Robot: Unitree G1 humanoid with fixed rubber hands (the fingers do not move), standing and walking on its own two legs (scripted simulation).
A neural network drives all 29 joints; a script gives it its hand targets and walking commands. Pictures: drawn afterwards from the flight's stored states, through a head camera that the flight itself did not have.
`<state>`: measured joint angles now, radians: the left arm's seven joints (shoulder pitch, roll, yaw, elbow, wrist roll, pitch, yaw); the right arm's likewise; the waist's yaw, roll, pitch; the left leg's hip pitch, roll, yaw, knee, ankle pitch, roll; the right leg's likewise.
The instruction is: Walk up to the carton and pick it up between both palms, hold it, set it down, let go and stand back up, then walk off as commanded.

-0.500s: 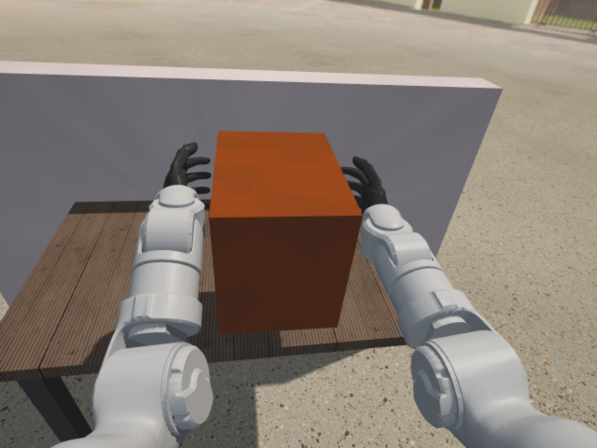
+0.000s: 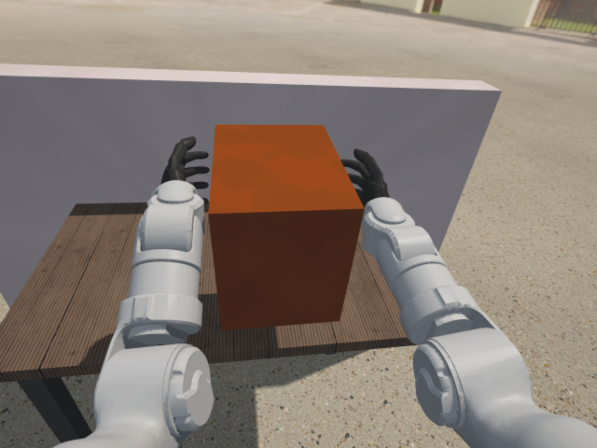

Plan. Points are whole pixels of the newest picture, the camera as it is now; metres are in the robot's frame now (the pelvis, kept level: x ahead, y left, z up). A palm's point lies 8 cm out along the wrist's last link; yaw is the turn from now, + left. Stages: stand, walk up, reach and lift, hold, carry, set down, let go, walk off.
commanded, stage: hold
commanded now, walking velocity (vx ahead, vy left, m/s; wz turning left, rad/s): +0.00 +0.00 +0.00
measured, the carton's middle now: (276, 220) +0.42 +0.01 +0.16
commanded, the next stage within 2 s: none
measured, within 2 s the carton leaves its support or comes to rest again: neither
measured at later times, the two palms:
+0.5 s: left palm (173, 190) +0.38 +0.14 +0.24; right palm (375, 198) +0.38 -0.12 +0.23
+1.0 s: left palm (166, 184) +0.37 +0.15 +0.25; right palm (374, 192) +0.37 -0.11 +0.24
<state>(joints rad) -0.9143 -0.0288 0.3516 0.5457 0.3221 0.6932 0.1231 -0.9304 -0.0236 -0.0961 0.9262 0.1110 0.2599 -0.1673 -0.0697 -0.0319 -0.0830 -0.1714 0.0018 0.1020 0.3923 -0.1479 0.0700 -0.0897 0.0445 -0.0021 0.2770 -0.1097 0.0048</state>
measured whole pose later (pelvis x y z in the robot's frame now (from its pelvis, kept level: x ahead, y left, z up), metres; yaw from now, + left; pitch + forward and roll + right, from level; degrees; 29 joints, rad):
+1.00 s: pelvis +0.00 +0.00 +0.00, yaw +0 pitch -6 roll -2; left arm -0.91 -0.03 0.35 0.44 0.32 0.79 0.10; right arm -0.92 -0.03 -0.08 0.79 0.14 0.38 -0.19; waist -0.07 -0.03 -0.08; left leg -0.14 0.00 0.10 0.39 -0.15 0.07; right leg -0.06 0.04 0.00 0.26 -0.10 0.00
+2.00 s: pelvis +0.00 +0.00 +0.00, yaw +0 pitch -6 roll -2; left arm -0.91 -0.02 0.35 0.44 0.32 0.80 0.08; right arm -0.93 -0.02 -0.09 0.78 0.15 0.40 -0.21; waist -0.07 -0.03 -0.08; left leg -0.14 0.00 0.10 0.39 -0.15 0.07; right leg -0.05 0.04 0.00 0.26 -0.10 0.00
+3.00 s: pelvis +0.00 +0.00 +0.00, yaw +0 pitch -7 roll -2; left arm -0.91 -0.02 0.35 0.41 0.33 0.82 0.07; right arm -0.93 -0.02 -0.09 0.76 0.15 0.42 -0.22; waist -0.07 -0.03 -0.08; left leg -0.14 0.00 0.10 0.39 -0.15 0.07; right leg -0.05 0.04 0.00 0.26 -0.10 0.00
